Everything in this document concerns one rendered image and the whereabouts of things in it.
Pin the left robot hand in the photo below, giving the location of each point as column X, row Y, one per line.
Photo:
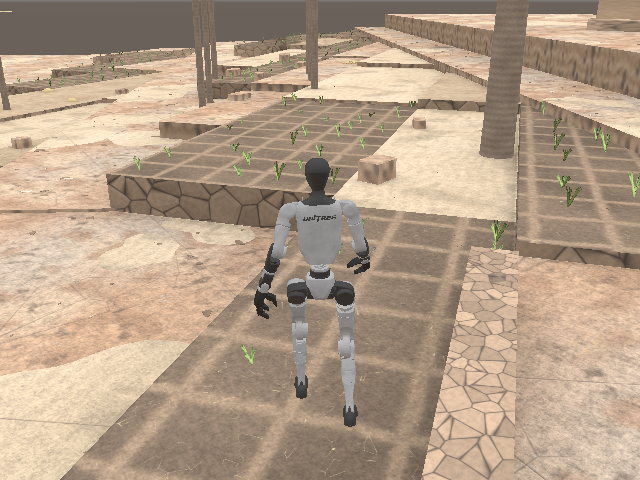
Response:
column 260, row 305

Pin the left robot thigh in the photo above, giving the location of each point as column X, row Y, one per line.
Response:
column 297, row 297

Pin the right robot upper arm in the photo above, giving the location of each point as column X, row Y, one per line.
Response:
column 350, row 210

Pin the robot torso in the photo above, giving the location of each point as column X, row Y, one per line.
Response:
column 319, row 238

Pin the left robot forearm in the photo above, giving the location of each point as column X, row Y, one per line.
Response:
column 269, row 271

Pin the right robot forearm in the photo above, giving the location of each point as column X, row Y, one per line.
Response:
column 364, row 256

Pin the left robot upper arm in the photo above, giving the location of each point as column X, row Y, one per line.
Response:
column 286, row 213

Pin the right robot hand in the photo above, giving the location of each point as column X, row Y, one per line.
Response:
column 355, row 261

